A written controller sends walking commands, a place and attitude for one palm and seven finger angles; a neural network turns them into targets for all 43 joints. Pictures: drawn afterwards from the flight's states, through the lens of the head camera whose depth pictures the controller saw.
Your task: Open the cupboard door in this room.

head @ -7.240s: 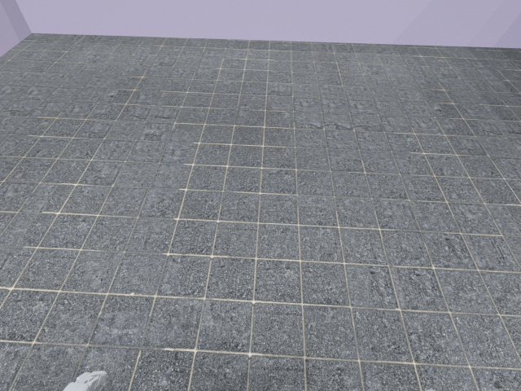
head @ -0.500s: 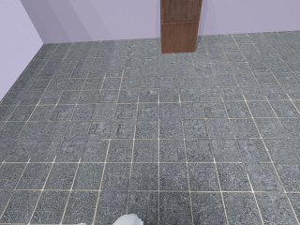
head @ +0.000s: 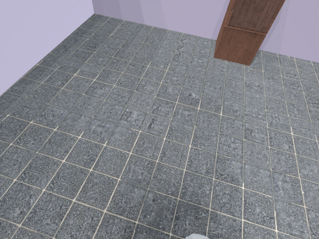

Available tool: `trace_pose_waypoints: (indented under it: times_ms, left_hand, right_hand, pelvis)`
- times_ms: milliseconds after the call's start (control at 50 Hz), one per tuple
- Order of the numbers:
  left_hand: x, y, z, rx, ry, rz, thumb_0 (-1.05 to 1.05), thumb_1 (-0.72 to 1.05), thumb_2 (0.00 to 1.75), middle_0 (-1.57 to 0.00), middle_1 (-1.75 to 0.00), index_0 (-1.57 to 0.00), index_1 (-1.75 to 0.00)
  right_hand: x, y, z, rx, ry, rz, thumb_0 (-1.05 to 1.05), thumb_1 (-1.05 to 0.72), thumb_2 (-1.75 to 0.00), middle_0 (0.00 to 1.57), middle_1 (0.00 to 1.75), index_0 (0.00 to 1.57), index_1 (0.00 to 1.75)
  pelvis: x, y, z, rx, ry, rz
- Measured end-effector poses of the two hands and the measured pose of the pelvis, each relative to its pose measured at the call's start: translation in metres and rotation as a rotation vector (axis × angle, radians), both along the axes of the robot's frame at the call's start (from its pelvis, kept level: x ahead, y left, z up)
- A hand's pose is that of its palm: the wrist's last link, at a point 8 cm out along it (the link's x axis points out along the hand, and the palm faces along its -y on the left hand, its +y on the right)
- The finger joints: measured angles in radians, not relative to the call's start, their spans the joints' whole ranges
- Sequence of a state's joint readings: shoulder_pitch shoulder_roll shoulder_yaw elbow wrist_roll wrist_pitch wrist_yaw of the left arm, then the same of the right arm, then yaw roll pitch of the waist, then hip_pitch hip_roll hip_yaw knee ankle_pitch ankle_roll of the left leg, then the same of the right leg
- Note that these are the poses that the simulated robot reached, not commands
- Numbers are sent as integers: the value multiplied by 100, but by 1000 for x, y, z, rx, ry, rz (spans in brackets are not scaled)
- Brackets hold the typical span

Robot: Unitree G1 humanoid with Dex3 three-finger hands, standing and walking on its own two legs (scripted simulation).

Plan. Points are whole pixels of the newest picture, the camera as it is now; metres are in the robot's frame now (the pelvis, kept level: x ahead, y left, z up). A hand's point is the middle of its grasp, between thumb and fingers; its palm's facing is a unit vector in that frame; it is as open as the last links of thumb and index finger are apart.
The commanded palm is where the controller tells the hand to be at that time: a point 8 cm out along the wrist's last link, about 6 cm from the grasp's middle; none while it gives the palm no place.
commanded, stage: stand and wait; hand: left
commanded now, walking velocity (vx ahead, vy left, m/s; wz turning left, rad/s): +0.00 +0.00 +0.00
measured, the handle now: out of the picture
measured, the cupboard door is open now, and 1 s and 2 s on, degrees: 0 0 0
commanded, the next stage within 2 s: turn or walk to find it in 0.48 s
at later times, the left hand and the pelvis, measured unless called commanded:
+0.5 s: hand out of the picture +0.03 +0.15 -0.16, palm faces +0.09 -0.97 -0.23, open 7.3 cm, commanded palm none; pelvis +0.00 -0.04 +0.00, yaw +4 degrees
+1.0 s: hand out of the picture +0.03 +0.15 -0.17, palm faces -0.06 -0.96 -0.29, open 7.4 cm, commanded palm none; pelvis -0.04 -0.05 -0.02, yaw -6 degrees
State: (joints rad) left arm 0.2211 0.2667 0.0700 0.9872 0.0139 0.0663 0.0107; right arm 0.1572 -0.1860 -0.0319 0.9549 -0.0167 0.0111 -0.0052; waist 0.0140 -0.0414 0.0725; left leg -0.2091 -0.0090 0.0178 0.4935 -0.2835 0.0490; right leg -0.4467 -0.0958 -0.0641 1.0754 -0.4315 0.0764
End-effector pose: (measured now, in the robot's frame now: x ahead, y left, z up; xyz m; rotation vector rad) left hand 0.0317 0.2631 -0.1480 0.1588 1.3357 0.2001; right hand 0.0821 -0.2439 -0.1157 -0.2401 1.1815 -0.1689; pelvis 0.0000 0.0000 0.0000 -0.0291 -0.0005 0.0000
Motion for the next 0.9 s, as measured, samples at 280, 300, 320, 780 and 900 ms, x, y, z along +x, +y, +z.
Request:
trace_pose_waypoints:
  times_ms: [280,300,320,780,900]
  left_hand:
    - [28,-32,17,33,-124,-21,1,91,90,-20,-30,-20,-30]
    - [27,-38,17,37,-127,-23,1,90,90,-20,-30,-20,-30]
    - [24,-45,18,37,-124,-24,1,90,90,-20,-30,-20,-30]
    - [-56,-56,-8,-64,106,11,1,91,90,-20,-30,-21,-30]
    - [-28,-50,5,8,47,-65,1,91,90,-20,-30,-20,-30]
  right_hand:
    - [-30,-2,-32,95,65,-15,0,-91,-90,20,30,21,30]
    - [-35,-5,-37,105,76,-21,1,-91,-90,20,30,21,30]
    - [-39,-8,-41,113,88,-29,1,-91,-90,20,30,21,30]
    - [-89,-8,-31,52,149,-108,1,-91,-90,20,30,20,30]
    - [-95,-17,-43,96,111,-151,1,-91,-90,20,30,21,30]
  pelvis:
    - [-2,-18,-5,57,-18,37]
    - [-2,-21,-7,62,-20,37]
    - [-2,-24,-7,53,-25,38]
    - [-24,-21,-7,43,-32,-42]
    - [-33,-32,-10,49,-30,-104]
